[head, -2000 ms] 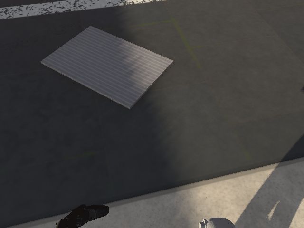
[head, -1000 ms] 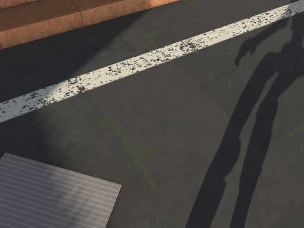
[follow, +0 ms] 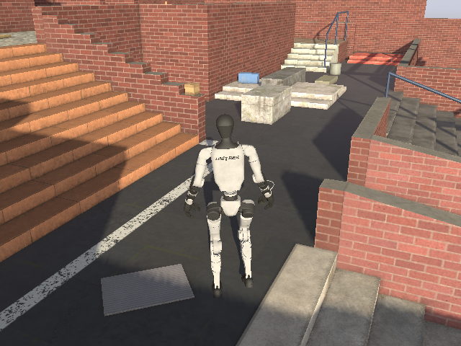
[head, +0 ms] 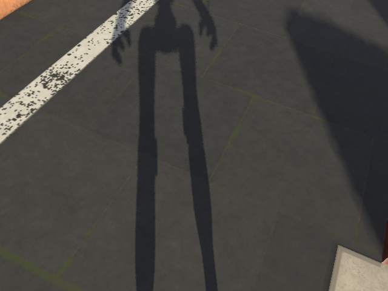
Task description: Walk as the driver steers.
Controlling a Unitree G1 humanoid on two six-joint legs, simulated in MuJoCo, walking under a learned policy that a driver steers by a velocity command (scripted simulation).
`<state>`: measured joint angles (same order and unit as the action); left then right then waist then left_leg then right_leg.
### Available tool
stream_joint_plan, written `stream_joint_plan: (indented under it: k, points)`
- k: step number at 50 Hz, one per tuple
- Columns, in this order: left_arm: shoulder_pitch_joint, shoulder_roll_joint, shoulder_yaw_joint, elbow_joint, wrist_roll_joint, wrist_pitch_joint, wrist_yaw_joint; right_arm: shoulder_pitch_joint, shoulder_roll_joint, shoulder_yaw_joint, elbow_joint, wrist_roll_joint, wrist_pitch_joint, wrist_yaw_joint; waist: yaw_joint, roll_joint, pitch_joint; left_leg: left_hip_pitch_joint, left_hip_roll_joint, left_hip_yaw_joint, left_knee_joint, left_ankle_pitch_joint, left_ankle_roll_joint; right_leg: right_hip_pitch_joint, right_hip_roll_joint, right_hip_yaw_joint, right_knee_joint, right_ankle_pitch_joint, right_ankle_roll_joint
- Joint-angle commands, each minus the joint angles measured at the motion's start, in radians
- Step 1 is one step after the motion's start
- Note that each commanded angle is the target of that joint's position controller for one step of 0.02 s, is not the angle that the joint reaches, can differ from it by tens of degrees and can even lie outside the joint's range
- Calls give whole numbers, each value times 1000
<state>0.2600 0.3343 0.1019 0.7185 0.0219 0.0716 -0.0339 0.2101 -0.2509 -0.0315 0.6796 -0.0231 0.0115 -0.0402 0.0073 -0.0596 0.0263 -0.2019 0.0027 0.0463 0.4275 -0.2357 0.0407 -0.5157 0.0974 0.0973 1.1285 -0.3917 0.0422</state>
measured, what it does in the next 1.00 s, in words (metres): walks ahead: right foot, then left foot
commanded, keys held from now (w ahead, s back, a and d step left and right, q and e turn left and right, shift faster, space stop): no key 0.18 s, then w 0.82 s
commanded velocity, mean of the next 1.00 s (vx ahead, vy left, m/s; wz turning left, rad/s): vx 0.30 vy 0.00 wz -0.13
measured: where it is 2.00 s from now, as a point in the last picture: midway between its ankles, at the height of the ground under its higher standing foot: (205, 241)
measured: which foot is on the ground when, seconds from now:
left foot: down 0.00-0.22, up 0.24-0.64, down 0.66-1.00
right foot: up 0.00-0.20, down 0.22-0.68, up 0.70-1.00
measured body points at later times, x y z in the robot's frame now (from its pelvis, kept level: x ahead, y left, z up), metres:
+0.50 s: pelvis +0.04 -0.02 +0.00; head +0.04 -0.04 +0.45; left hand +0.11 +0.24 -0.12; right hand +0.11 -0.31 -0.12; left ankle +0.11 +0.10 -0.70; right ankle -0.03 -0.12 -0.74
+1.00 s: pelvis +0.27 +0.02 +0.00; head +0.29 +0.03 +0.45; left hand +0.43 +0.25 -0.13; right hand +0.23 -0.23 -0.13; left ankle +0.20 +0.09 -0.74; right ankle +0.39 -0.14 -0.68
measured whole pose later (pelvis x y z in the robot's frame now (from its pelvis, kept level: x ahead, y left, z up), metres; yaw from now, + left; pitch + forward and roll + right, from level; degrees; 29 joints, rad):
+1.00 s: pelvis +0.27 +0.02 +0.00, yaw -5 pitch +1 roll +1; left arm 0.16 0.26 0.03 0.83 0.04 -0.03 -0.05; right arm 0.45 -0.20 -0.03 0.90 -0.01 -0.08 0.02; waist -0.03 -0.05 0.02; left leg 0.02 -0.08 0.06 0.20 -0.23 0.08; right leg -0.65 -0.09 -0.03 0.87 -0.07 -0.03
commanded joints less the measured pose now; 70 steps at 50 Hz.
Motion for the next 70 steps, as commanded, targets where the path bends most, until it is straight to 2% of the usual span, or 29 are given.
stream_joint_plan:
  k: [1,7,9,10,11,12,13,15,18,28,32,33,34,35,36,37,38,40,48,54,57,59,60,61,62,63,64,67,70]
  points:
    - [-44,38,-1,-76,-5,0,-5,71,-152,-43,-34,0,-13,-2,-42,213,-43,185,233,-159,-72,511,165,-95,-10,-31,-63,-30,19]
    - [-71,6,-32,-84,-20,-3,10,61,-180,-51,-8,-3,-10,22,-45,273,-67,99,240,-124,-18,536,173,165,-22,-120,-403,-95,-25]
    - [-33,-7,-41,-70,-20,-14,18,56,-184,-50,9,8,-1,28,-11,255,-67,68,227,-112,37,541,148,275,-21,-141,-622,39,-50]
    - [-3,-13,-50,-55,-9,-27,23,66,-171,-45,17,13,2,30,10,213,-87,6,213,-95,56,386,104,398,-28,-129,-804,183,-66]
    - [19,16,-51,-47,10,-42,29,94,-116,-31,16,7,0,34,8,95,-131,-131,174,-61,127,127,41,579,-138,31,-860,178,-86]
    - [62,141,-26,-57,9,-48,34,94,-20,-3,-41,-4,-4,47,1,-186,-147,-349,24,69,322,-327,-18,682,-410,366,-871,142,-183]
    - [155,182,-3,-14,5,-49,39,9,-119,-24,-41,-18,9,39,102,-177,-54,-423,20,2,435,-391,-14,544,-467,441,-920,20,-303]
    - [65,80,-37,-6,6,-52,35,-24,-158,-46,-29,-4,13,60,43,-98,92,-461,47,-48,492,-233,-4,442,-369,356,-1009,-253,-276]
    - [33,48,-48,-1,-3,-83,39,48,-143,-51,31,-17,-6,86,0,-86,72,-418,45,-26,512,-77,-19,448,-276,219,-1033,-83,-235]
    - [147,84,-28,76,-2,-136,32,-125,-91,-34,-7,-5,-30,92,51,-51,94,-354,54,-10,225,21,-36,422,-310,147,-1014,34,-268]
    - [114,109,-22,91,-4,-140,30,-18,-102,-40,11,-5,-46,77,-26,-14,80,-76,11,28,98,14,11,319,-310,117,-904,158,-234]
    - [118,92,-28,97,0,-142,30,93,-121,-51,50,-9,-56,64,-73,28,35,87,-19,29,60,-8,23,270,-264,73,-761,302,-212]
    - [111,44,-44,88,2,-146,27,256,-188,-71,87,-23,-71,46,-145,153,-72,284,111,-137,-19,-141,62,180,-180,-23,-463,337,-177]
    - [139,-35,-64,42,-16,-151,24,371,-325,-99,100,-28,-76,42,-154,420,-166,455,383,-619,-196,-421,160,-90,-16,-142,-115,-21,-123]
    - [113,47,-44,57,13,-145,27,317,-255,-79,103,-9,-71,50,-112,263,-97,347,393,-753,-265,-494,174,-164,-38,-20,15,-101,-143]
    - [95,52,-38,63,10,-144,17,211,-203,-64,81,-2,-67,55,-58,173,-13,254,363,-614,-247,-473,163,-175,-100,-4,39,-11,-158]
    - [80,41,-43,72,5,-144,6,145,-156,-52,70,-1,-70,60,-33,127,16,183,313,-503,-256,-339,147,-143,-136,-17,8,66,-155]
    - [87,18,-48,93,15,-129,-2,111,-110,-34,75,5,-83,57,-3,148,24,125,232,-335,-282,-106,120,-92,-173,-55,-43,133,-132]
    - [-154,-28,-68,40,17,-109,-12,244,-90,-23,177,18,-105,56,-26,126,67,164,165,-119,-312,361,149,-208,-187,-140,-248,328,-63]
    - [-308,-37,-80,-3,7,-116,-11,297,-109,-24,237,13,-107,42,-48,128,92,225,198,-85,-297,494,141,-84,-141,-176,-524,401,-101]
    - [-227,-11,-67,22,10,-123,2,264,-129,-28,252,6,-101,32,4,139,46,304,218,-68,-160,802,118,47,-88,-188,-574,293,-153]
    - [45,31,-43,113,17,-139,21,247,-141,-29,259,2,-89,30,118,119,-107,250,172,-22,180,880,86,373,-47,-194,-644,266,-202]
    - [212,104,-22,145,41,-145,35,263,-108,-18,234,8,-88,33,165,32,-233,57,127,9,478,557,75,626,-247,23,-657,126,-250]
    - [230,191,1,145,50,-141,38,397,15,4,219,40,-87,46,83,-203,-348,-323,-75,16,859,-242,31,883,-540,562,-765,34,-403]
    - [159,133,-5,142,1,-130,32,311,-108,-24,228,14,-85,38,95,-50,-293,-423,-51,-114,924,-257,51,807,-491,630,-858,-29,-385]
    - [59,79,-19,134,-8,-132,32,210,-118,-30,196,16,-91,42,57,-15,-128,-453,7,-113,892,-149,58,657,-451,427,-870,18,-345]
    - [13,27,-32,135,-4,-141,28,167,-99,-25,190,16,-98,45,36,29,-64,-414,41,-107,831,-83,59,534,-406,314,-903,159,-317]
    - [11,-29,-51,173,-7,-164,32,197,-50,-18,214,-11,-63,59,-36,8,-13,-279,77,-87,723,-49,26,363,-318,114,-947,453,-259]
    - [59,-5,-51,213,-14,-184,29,174,-29,-15,214,-14,-42,60,-60,22,0,-289,67,-50,650,-20,-11,349,-298,-11,-926,870,-267]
